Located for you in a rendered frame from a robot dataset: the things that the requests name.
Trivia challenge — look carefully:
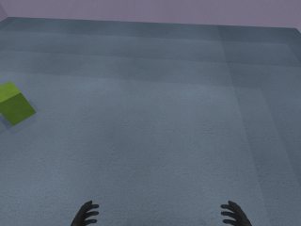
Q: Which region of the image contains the carton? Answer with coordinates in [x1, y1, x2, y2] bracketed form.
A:
[0, 81, 37, 126]

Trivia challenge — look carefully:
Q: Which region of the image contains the right robot hand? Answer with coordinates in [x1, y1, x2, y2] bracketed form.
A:
[220, 201, 252, 226]

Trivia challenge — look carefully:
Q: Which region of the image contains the left robot hand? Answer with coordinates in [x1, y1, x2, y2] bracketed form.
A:
[71, 201, 100, 226]

